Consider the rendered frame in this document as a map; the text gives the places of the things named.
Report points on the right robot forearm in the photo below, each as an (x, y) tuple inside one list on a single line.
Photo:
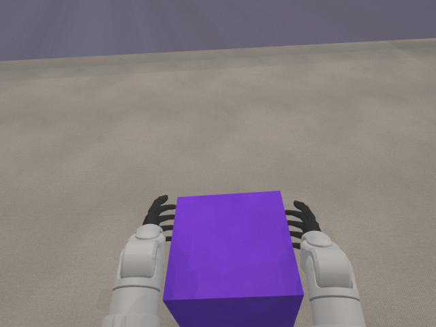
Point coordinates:
[(331, 283)]

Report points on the carton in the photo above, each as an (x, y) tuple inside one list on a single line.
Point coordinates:
[(232, 262)]

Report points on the left robot hand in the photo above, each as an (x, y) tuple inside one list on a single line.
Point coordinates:
[(155, 210)]

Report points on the right robot hand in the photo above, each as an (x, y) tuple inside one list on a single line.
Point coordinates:
[(309, 223)]

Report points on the left robot forearm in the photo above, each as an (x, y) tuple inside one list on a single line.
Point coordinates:
[(137, 282)]

